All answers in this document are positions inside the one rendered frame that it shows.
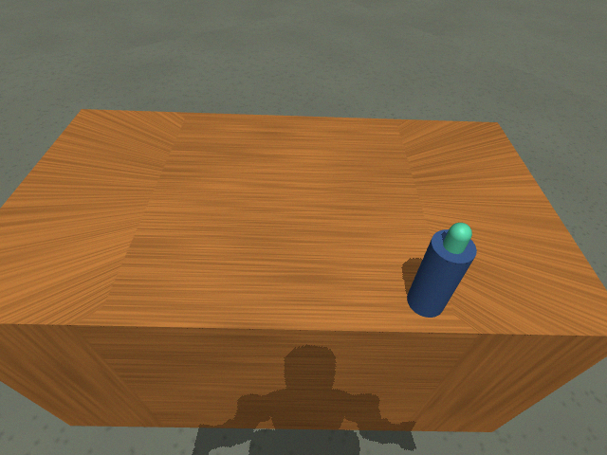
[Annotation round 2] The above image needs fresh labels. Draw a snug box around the bottle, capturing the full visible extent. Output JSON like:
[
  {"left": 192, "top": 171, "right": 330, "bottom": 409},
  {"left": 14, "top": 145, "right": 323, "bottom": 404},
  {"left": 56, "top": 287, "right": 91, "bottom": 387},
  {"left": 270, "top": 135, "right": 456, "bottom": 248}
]
[{"left": 407, "top": 223, "right": 477, "bottom": 318}]

